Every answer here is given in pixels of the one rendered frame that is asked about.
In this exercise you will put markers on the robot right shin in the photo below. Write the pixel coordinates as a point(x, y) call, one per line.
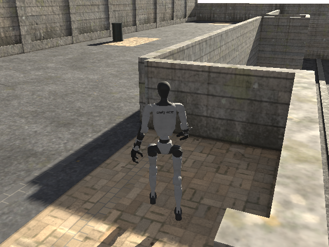
point(178, 195)

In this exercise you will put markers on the right robot upper arm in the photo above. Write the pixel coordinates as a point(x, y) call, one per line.
point(182, 116)

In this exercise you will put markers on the right robot hand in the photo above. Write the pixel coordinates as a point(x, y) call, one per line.
point(181, 134)

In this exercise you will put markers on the left robot upper arm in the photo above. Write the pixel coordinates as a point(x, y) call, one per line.
point(145, 117)

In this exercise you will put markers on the left robot hand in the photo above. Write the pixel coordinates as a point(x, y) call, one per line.
point(133, 155)

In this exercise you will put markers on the robot right forearm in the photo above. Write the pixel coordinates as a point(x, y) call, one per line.
point(186, 132)

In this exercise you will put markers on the robot left forearm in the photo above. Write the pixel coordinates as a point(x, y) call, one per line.
point(138, 140)

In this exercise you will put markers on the right robot thigh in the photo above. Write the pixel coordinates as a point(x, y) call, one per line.
point(177, 160)

